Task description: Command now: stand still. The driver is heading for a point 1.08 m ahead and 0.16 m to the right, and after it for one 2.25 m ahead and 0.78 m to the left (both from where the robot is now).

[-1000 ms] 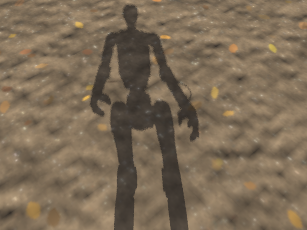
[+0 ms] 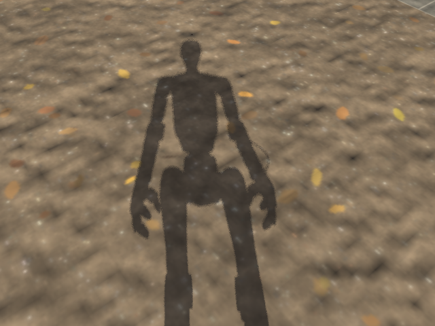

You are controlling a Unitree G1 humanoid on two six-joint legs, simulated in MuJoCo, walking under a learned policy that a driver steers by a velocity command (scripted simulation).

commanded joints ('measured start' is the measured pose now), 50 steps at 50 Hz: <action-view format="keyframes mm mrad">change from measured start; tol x64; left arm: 1 47 89 14 -11 0 -6 3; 50 71 128 54 -227 -3 -70 -13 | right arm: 1 33 -89 -14 -13 0 -6 -4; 50 -2 -195 -23 -113 -8 -120 55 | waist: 1 -1 6 0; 50 19 52 -1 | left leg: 1 -3 30 -25 -91 189 27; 6 -142 36 -62 -108 -462 93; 19 20 153 -266 117 226 208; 24 -1057 37 -49 1080 -298 79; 39 667 343 -502 -4 2 319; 50 -105 228 -200 -455 42 249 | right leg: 1 -25 -11 12 -88 139 -18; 12 -190 -25 86 -7 -313 -130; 37 251 -170 87 -23 1006 -97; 40 -427 89 199 877 -221 -47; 50 -462 -151 94 530 189 -32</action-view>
